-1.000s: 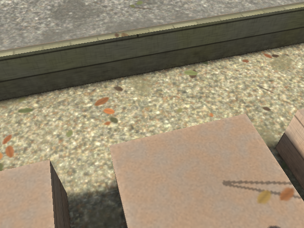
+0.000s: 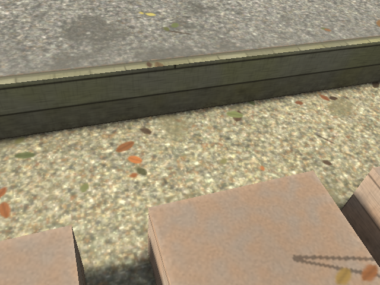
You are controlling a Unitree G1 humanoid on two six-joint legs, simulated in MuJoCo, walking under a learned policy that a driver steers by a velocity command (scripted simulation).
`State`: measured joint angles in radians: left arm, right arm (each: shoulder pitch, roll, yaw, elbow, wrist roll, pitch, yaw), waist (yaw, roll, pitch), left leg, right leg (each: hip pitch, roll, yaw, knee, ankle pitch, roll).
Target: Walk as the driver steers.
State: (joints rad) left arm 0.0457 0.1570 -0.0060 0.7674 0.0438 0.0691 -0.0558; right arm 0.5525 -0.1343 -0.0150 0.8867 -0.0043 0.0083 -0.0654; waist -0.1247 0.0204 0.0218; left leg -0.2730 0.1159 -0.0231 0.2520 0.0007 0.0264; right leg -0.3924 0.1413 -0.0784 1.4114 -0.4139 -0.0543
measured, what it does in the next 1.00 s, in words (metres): climbs: right foot, then left foot 0.29 m higher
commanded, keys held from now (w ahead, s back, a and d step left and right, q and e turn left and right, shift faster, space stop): w+e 0.44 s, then w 0.56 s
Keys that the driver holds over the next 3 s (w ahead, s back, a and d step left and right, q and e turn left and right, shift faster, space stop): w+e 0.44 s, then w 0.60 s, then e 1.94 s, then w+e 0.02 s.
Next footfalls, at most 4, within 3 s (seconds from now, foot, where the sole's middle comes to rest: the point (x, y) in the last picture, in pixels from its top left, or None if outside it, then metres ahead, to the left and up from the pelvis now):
0.20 right None -0.10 -0.08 -0.80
0.88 left None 0.29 -0.01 -0.50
1.06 left None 0.16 0.13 -0.77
1.30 right None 0.34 -0.25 -0.50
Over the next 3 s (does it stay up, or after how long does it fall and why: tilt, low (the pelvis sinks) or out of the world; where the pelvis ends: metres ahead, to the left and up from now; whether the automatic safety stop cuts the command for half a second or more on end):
stays up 0.37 -0.20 0.27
